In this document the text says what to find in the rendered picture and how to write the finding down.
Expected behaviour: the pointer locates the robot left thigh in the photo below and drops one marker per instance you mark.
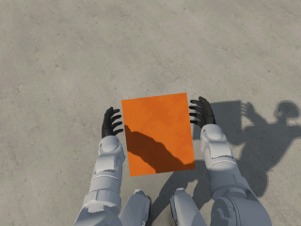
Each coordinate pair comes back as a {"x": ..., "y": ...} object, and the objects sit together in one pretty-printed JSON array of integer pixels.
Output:
[{"x": 135, "y": 211}]

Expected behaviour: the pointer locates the carton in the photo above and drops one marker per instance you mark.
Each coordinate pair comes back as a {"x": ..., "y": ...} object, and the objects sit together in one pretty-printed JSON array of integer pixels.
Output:
[{"x": 158, "y": 134}]

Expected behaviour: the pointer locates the left robot upper arm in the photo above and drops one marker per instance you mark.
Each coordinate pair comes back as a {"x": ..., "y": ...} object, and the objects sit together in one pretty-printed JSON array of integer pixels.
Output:
[{"x": 107, "y": 219}]

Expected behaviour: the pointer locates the robot right shin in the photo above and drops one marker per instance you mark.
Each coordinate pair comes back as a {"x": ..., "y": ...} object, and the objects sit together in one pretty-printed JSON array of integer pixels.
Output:
[{"x": 177, "y": 191}]

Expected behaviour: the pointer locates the left robot forearm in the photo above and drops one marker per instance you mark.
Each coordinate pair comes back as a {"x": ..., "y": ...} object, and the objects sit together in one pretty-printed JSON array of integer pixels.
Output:
[{"x": 104, "y": 192}]

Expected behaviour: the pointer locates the robot right hand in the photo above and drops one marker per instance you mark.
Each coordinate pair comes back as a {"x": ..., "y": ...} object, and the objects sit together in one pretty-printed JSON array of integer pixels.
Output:
[{"x": 206, "y": 113}]

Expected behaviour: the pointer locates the right robot forearm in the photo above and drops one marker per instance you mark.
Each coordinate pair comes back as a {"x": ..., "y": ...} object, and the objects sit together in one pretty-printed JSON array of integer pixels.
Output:
[{"x": 225, "y": 177}]

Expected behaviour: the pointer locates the right robot upper arm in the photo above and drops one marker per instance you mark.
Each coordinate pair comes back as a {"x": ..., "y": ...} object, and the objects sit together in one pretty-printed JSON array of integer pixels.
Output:
[{"x": 233, "y": 211}]

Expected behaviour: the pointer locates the robot left hand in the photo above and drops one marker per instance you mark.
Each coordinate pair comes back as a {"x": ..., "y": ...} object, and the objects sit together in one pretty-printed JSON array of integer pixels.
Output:
[{"x": 108, "y": 127}]

